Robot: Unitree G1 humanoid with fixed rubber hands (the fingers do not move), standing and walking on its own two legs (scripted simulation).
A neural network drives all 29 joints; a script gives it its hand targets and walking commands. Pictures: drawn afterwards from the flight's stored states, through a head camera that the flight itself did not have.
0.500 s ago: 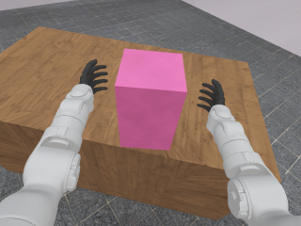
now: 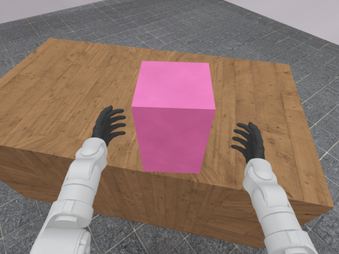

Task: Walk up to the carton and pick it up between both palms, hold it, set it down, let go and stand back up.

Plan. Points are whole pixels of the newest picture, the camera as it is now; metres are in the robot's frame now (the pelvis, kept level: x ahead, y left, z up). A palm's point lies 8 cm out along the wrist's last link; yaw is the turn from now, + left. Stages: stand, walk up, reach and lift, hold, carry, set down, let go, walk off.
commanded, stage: set down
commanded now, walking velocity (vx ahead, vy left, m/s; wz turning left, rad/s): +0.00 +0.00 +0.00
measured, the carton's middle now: (173, 122) +0.48 +0.00 +0.01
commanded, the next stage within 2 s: let go in 1.38 s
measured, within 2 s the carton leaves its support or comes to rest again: neither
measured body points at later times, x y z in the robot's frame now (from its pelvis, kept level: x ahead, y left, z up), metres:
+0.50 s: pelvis +0.01 +0.01 +0.00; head +0.01 +0.03 +0.45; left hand +0.31 +0.21 +0.00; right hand +0.28 -0.18 +0.01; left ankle +0.02 +0.13 -0.74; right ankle +0.02 -0.10 -0.74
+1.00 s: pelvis +0.02 +0.02 +0.00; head +0.00 +0.04 +0.45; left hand +0.26 +0.22 -0.04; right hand +0.23 -0.17 -0.05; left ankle +0.02 +0.13 -0.74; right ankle +0.02 -0.10 -0.74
